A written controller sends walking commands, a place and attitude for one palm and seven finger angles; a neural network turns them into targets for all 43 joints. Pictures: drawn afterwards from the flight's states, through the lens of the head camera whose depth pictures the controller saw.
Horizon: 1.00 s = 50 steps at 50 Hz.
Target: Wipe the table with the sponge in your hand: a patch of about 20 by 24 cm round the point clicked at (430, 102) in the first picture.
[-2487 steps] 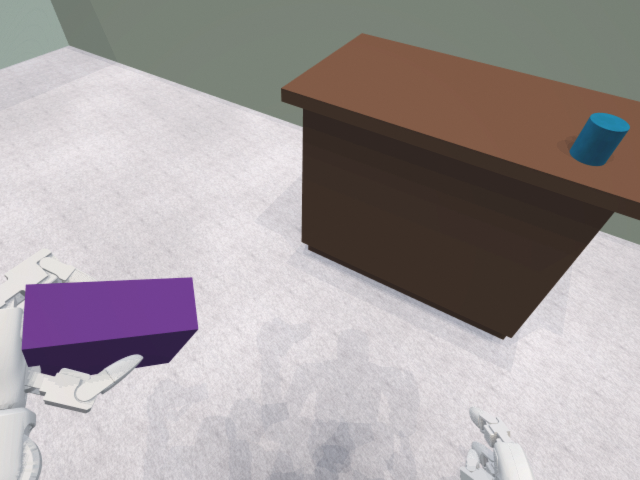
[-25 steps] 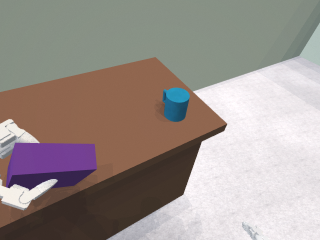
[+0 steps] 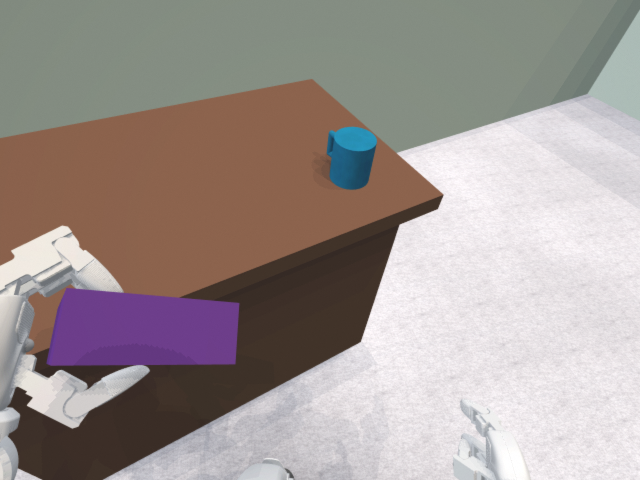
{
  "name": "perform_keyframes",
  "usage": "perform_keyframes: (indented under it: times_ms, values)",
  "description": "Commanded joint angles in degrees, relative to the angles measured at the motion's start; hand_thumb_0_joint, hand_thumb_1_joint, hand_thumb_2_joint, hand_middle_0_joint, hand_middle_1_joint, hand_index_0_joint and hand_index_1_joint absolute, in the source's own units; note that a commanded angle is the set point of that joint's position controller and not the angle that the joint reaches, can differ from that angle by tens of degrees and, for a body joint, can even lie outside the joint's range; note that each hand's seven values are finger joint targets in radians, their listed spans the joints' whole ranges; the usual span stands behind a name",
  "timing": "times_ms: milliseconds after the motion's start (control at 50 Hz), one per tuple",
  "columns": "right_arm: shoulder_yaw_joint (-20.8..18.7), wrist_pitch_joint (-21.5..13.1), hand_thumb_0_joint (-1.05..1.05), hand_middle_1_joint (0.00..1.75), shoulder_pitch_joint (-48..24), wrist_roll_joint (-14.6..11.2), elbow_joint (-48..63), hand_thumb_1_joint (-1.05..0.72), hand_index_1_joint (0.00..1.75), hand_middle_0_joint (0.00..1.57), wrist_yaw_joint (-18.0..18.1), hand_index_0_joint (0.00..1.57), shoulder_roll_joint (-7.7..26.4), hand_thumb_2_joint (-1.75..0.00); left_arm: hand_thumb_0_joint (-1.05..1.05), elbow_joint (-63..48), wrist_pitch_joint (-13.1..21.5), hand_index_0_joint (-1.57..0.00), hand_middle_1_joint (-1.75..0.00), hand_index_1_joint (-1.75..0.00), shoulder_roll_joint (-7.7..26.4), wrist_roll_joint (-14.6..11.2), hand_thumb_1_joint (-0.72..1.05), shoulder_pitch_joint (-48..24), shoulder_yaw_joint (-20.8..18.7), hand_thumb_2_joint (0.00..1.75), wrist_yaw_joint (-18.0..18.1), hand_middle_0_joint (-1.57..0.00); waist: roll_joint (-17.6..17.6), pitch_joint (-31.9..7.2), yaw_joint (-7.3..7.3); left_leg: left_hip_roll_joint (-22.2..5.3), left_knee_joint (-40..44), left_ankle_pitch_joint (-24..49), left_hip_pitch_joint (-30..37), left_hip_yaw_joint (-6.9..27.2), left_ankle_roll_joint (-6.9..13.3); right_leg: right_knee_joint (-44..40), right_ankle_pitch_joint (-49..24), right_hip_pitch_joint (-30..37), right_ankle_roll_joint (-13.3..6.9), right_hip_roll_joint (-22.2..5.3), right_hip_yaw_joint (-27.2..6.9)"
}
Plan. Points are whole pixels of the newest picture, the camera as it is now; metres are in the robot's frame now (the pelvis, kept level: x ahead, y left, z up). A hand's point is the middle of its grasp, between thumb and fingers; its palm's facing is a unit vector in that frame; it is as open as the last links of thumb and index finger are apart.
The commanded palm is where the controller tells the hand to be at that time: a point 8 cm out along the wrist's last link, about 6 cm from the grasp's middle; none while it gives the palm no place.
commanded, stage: step back with the hand held close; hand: left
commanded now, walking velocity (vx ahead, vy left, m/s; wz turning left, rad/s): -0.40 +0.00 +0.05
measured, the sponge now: (164, 335) +0.21 +0.17 +0.15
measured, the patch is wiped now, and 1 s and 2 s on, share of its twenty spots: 1.00 1.00 1.00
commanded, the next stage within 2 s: stop stepping back and stand still in 0.14 s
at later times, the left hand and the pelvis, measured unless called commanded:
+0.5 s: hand out of the picture -0.03 +0.26 +0.22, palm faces +0.38 -0.87 -0.33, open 9.5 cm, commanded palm -0.05 +0.31 +0.21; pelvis -0.19 +0.02 +0.00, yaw +3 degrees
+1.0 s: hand out of the picture -0.14 +0.26 +0.20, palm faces +0.44 -0.82 -0.37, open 9.5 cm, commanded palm -0.19 +0.29 +0.21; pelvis -0.34 +0.01 +0.00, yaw +2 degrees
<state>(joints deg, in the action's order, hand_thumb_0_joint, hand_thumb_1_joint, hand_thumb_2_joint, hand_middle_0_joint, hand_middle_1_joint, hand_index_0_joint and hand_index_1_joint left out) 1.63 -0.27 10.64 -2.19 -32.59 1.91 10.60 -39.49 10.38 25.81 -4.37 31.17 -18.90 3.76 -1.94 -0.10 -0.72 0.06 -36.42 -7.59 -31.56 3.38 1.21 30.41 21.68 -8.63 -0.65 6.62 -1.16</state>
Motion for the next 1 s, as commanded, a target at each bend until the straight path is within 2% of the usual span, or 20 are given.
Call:
perform_keyframes:
  times_ms: [0,60,120,160,300,340,380,440,540,560,580,600,620,640,680,820,840,880,920,980]
  values:
    - [-3.01,-1.16,0.0,0.3,-5.75,0.68,8.83,-0.9,0.3,0.2,2.1,0.2,6.94,-0.9,0.0,-7.94,3.71,-1.2,-1.6,-1.6,8.92,-0.77,0.1,-8.57,-10.0,1.3,3.9,-1.2,3.65,-1.82,-1.43,-1.39,-17.87,-8.75,15.84,2.18,-2.07,-7.84,-32.42,-24.32,-8.24,-22.99,-8.51]
    - [-2.07,-0.97,0.0,0.3,-5.29,1.86,7.96,-0.9,0.3,0.2,3.06,0.2,8.94,-0.9,0.0,-1.5,2.63,-1.2,-1.6,-1.6,7.83,0.26,0.1,-16.82,-7.66,1.3,3.53,-1.2,-8.2,4.72,-0.92,-6.33,4.19,6.54,10.12,9.87,0.7,5.63,-24.73,-21.96,-2.37,-11.81,-1.35]
    - [-2.88,-3.71,0.0,0.3,-4.02,2.87,7.12,-0.9,0.3,0.2,2.03,0.2,9.21,-0.9,0.0,1.55,2.19,-1.2,-1.6,-1.6,7.03,0.02,0.1,-16.96,-6.52,1.3,3.09,-1.2,-10.62,-5.78,1.67,-15.37,19.94,6.24,11.35,22.48,2.57,21.86,10.22,-15.28,-0.68,-2.23,-4.07]
    - [-3.8,-4.82,0.0,0.3,-4.69,2.8,7.68,-0.9,0.3,0.2,1.37,0.2,9.72,-0.9,0.0,-4.81,3.13,-1.2,-1.6,-1.6,6.7,0.09,0.1,-17.36,-6.52,1.3,2.81,-1.2,-11.99,-10.64,1.75,-15.52,24.03,-14.98,9.49,21.66,2.71,27.25,8.99,-12.18,-0.11,-2.7,-5.26]
    - [-3.21,-5.97,0.0,0.3,-3.03,1.81,8.4,-0.9,0.3,0.2,-0.28,0.2,8.33,-0.9,0.0,-16.26,-0.36,-1.2,-1.6,-1.6,7.13,0.73,0.1,-3.35,-8.58,1.3,4.39,-1.2,-13.28,-15.31,2.58,-6.6,27.82,-31.93,3.83,5.12,-5.09,9.21,7.43,2.59,-2.14,1.67,7.01]
    - [-2.95,-4.99,0.0,0.3,-1.94,1.87,7.04,-0.9,0.3,0.2,0.52,0.2,7.61,-0.9,0.0,-13.87,-1.46,-1.2,-1.6,-1.6,9.88,0.9,0.1,-3.33,-10.49,1.3,4.78,-1.2,-3.87,-14.02,2.42,1.26,5.6,-27.87,8.81,-5.04,-6.3,-7.75,5.1,-3.73,-6.68,-4.47,4.65]
    - [-4.05,-3.47,0.0,0.3,-3.56,0.8,7.04,-0.9,0.3,0.2,1.2,0.2,8.01,-0.9,0.0,-14.31,-1.85,-1.2,-1.6,-1.6,9.15,-0.21,0.1,-11.89,-8.39,1.3,3.98,-1.2,13.47,-7.62,-0.98,2.13,-42.02,-16.18,13.34,0.12,-2.96,-20.72,-5.93,-29.14,-13.14,-25.11,-12.52]
    - [-2.81,-2.42,0.0,0.3,-3.83,-0.79,6.89,-0.9,0.3,0.2,0.9,0.2,7.18,-0.9,0.0,-4.65,-3.89,-1.2,-1.6,-1.6,9.37,-0.77,0.1,-22.53,-8.74,1.3,1.41,-1.2,15.11,-1.89,-4.13,-3.68,-52.72,-10.16,13.12,5.29,-0.92,-15.31,3.01,-44.08,-8.82,-22.58,-2.6]
    - [-0.87,-5.33,0.0,0.3,-4.98,-0.68,6.38,-0.9,0.3,0.2,3.11,0.2,7.76,-0.9,0.0,2.87,-2.48,-1.2,-1.6,-1.6,4.02,0.0,0.1,-27.85,-1.17,1.3,2.24,-1.2,-11.43,1.83,-0.8,-3.73,0.32,-20.41,15.54,-4.97,2.22,3.94,9.36,-35.35,-6.63,-15.06,-0.91]
    - [-0.6,-6.56,0.0,0.3,-2.68,-0.48,6.53,-0.9,0.3,0.2,3.31,0.2,8.48,-0.9,0.0,0.25,-1.69,-1.2,-1.6,-1.6,4.34,-0.15,0.1,-28.5,-1.39,1.3,2.54,-1.2,-20.25,-0.97,-1.27,-3.99,13.75,-22.47,18.18,-2.86,2.68,16.83,9.85,-32.61,-4.9,-10.01,1.87]
    - [-1.37,-7.84,0.0,0.3,-2.09,-0.16,8.19,-0.9,0.3,0.2,2.98,0.2,9.12,-0.9,0.0,-5.03,-0.47,-1.2,-1.6,-1.6,3.68,-0.21,0.1,-29.24,-1.16,1.3,2.73,-1.2,-32.2,-1.23,-0.92,-13.32,22.8,-25.28,20.13,13.64,5.63,35.86,11.09,-38.38,-1.34,-3.82,6.44]
    - [-2.12,-9.29,0.0,0.3,-2.46,-0.71,9.4,-0.9,0.3,0.2,2.12,0.2,8.64,-0.9,0.0,-9.4,0.86,-1.2,-1.6,-1.6,5.79,0.75,0.1,-29.75,-2.91,1.3,2.68,-1.2,-26.76,-2.79,-0.22,-18.68,21.65,-19.29,16.87,18.18,8.15,45.97,7.22,-40.56,-0.55,-6.73,2.08]
    - [-4.42,-10.76,0.0,0.3,-2.04,-0.33,9.64,-0.9,0.3,0.2,1.73,0.2,8.84,-0.9,0.0,-6.08,1.01,-1.2,-1.6,-1.6,7.53,2.33,0.1,-19.75,-6.18,1.3,2.97,-1.2,-11.48,-12.93,2.28,-17.3,14.3,2.42,20.1,6.76,7.28,45.75,4.42,-32.07,0.47,-7.82,1.34]
    - [-3.61,-10.71,0.0,0.3,-0.37,0.36,8.81,-0.9,0.3,0.2,0.78,0.2,7.93,-0.9,0.0,-12.68,2.13,-1.2,-1.6,-1.6,11.79,1.07,0.1,-20.13,-8.85,1.3,3.49,-1.2,-11.21,-16.97,-0.63,-16.1,12.08,5.34,23.23,10.46,9.09,48.02,6.14,-32.97,1.37,-6.51,2.59]
    - [-2.24,-11.24,0.0,0.3,-3.83,0.09,7.62,-0.9,0.3,0.2,-0.64,0.2,7.33,-0.9,0.0,-13.34,2.4,-1.2,-1.6,-1.6,7.14,0.55,0.1,-19.56,-5.28,1.3,2.8,-1.2,-5.01,-2.52,-1.13,-21.49,20.8,-10.09,14.18,23.39,11.24,43.95,0.68,-38.3,0.92,-10.52,-3.62]
    - [-2.42,-9.33,0.0,0.3,-3.8,1.31,6.32,-0.9,0.3,0.2,1.63,0.2,9.47,-0.9,0.0,2.91,0.46,-1.2,-1.6,-1.6,7.38,0.66,0.1,-13.31,-10.25,1.3,3.73,-1.2,-6.75,-2.81,2.4,-10.58,5.64,-33.34,-3.07,1.75,4.43,2.51,-1.11,1.84,-1.32,-5.96,7.95]
    - [-2.59,-8.57,0.0,0.3,-3.02,0.91,6.33,-0.9,0.3,0.2,1.39,0.2,8.8,-0.9,0.0,5.84,-0.15,-1.2,-1.6,-1.6,6.63,0.97,0.1,-11.21,-9.69,1.3,3.41,-1.2,4.63,-3.92,2.28,-4.9,-10.9,-30.39,-5.01,-4.3,3.17,-3.47,-1.81,3.91,-3.34,-8.64,3.95]
    - [-3.46,-8.53,0.0,0.3,-3.73,-0.17,7.58,-0.9,0.3,0.2,1.46,0.2,8.62,-0.9,0.0,3.91,0.48,-1.2,-1.6,-1.6,9.01,-0.11,0.1,-15.53,-10.59,1.3,2.6,-1.2,23.69,-5.54,0.4,-0.47,-43.67,-22.17,-11.82,-1.82,0.58,-17.33,-0.02,-1.14,-10.81,-26.41,-28.57]
    - [-3.83,-8.94,0.0,0.3,-2.54,0.08,4.96,-0.9,0.3,0.2,0.75,0.2,8.96,-0.9,0.0,0.66,1.7,-1.2,-1.6,-1.6,8.43,0.4,0.1,-17.43,-9.99,1.3,2.0,-1.2,11.97,-5.75,-0.55,-4.12,-43.0,-16.0,-10.02,2.7,0.4,-18.43,14.71,-7.46,-12.52,-27.31,-29.29]
    - [-2.64,-7.89,0.0,0.3,-4.05,0.52,4.75,-0.9,0.3,0.2,0.84,0.2,6.82,-0.9,0.0,-2.42,1.68,-1.2,-1.6,-1.6,5.49,0.0,0.1,-13.37,-6.92,1.3,1.95,-1.2,4.84,-1.68,-1.08,-6.29,-28.82,-12.93,2.91,-1.44,1.6,-17.51,18.38,-23.58,-9.88,-24.3,-14.94]
